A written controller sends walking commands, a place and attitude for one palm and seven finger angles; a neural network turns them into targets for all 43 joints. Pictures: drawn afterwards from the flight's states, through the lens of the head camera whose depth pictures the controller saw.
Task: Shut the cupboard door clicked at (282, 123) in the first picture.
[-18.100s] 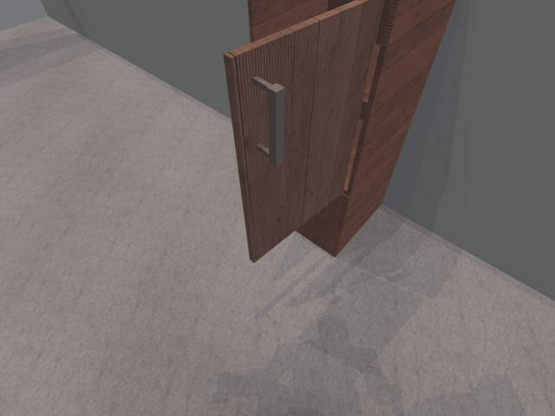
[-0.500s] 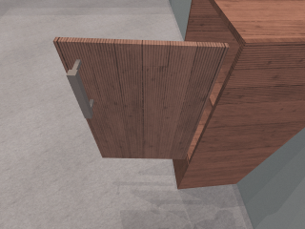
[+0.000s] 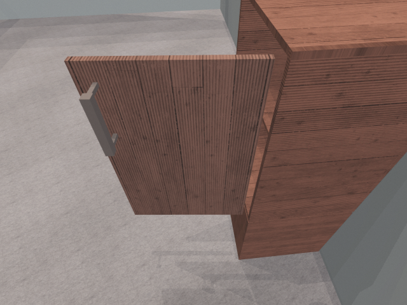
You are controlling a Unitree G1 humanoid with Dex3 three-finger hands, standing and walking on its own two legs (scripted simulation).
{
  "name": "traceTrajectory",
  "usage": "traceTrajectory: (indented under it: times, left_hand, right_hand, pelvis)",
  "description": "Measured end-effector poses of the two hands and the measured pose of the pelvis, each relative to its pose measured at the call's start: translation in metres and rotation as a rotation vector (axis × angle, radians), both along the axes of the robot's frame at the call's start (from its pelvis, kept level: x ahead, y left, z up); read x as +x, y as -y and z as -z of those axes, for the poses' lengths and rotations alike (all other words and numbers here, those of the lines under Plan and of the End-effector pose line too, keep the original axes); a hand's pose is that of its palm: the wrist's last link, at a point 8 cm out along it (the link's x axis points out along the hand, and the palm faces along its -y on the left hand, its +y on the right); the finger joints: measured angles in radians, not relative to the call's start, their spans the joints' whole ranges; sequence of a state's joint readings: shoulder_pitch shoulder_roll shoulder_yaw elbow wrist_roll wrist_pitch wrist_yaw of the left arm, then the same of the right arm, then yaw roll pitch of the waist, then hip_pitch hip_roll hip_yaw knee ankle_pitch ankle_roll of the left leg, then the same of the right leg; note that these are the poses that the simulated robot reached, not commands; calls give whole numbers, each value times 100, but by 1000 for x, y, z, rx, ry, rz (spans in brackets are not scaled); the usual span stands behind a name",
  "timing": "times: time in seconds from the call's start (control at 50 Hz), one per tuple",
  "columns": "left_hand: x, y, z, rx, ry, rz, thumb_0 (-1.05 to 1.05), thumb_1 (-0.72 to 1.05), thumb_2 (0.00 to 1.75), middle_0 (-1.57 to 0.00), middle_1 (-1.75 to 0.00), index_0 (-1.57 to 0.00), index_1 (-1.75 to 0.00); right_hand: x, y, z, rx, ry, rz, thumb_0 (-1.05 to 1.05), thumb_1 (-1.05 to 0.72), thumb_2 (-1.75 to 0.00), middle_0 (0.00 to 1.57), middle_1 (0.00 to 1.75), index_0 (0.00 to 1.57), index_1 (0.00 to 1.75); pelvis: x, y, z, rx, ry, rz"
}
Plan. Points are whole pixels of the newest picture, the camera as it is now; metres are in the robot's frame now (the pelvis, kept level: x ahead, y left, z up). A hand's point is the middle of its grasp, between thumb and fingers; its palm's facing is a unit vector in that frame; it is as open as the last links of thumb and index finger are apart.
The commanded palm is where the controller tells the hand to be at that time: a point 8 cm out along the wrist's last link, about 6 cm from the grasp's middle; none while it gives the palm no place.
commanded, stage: come to a stop and stand still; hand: left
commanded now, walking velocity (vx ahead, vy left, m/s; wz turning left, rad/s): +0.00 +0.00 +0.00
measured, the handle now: (102, 121) +0.44 +0.24 +0.13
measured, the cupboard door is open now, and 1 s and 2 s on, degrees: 84 84 84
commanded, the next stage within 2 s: look again from close up in 0.62 s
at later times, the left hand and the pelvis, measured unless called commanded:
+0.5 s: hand out of the picture +0.06 +0.18 -0.16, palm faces +0.01 -0.98 -0.22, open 7.3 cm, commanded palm none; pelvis +0.05 +0.00 +0.01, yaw -1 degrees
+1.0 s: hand out of the picture +0.05 +0.17 -0.16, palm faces +0.01 -0.98 -0.21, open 7.4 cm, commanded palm none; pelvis +0.04 -0.01 +0.01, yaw -1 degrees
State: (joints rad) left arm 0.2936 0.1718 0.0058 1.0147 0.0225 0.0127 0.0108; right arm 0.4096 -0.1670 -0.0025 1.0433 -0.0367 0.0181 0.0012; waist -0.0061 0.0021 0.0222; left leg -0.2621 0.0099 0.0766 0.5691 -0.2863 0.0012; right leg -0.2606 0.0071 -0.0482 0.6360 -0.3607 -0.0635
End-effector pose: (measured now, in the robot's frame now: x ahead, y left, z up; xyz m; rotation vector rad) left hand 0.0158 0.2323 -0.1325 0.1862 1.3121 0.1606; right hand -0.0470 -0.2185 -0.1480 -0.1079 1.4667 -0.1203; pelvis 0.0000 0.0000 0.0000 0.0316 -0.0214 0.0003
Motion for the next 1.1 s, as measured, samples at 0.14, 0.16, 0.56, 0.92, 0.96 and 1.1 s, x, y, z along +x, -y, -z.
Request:
traceTrajectory:
  times: [0.14,0.16,0.56,0.92,0.96,1.1]
  left_hand:
    - [-1,5,0,-17,-83,-19,1,91,90,-20,-30,-20,-30]
    - [0,5,0,-19,-90,-20,1,91,90,-20,-30,-20,-30]
    - [44,5,-3,-4,-53,-10,1,92,90,-20,-30,-20,-30]
    - [32,12,-5,-11,-61,-13,0,91,90,-20,-30,-20,-30]
    - [29,13,-5,-13,-65,-13,0,91,90,-20,-30,-20,-30]
    - [17,18,-4,-24,-84,-16,0,91,90,-20,-30,-20,-30]
  right_hand:
    - [6,-10,-8,5,-67,4,1,-91,-89,19,30,20,30]
    - [11,-12,-9,5,-62,3,1,-91,-89,19,30,20,30]
    - [129,5,-12,-52,139,-40,1,-92,-89,20,30,20,30]
    - [104,10,-14,-46,85,-31,0,-91,-89,20,30,20,30]
    - [99,9,-14,-43,75,-28,0,-91,-89,20,30,20,30]
    - [81,6,-14,-31,43,-20,0,-91,-89,20,30,20,30]
  pelvis:
    - [20,-2,-5,0,-28,1]
    - [23,-2,-6,-1,-30,2]
    - [53,-1,-11,-8,-23,12]
    - [46,6,-14,-11,-9,11]
    - [44,7,-15,-11,-7,11]
    - [38,9,-15,-12,-5,11]
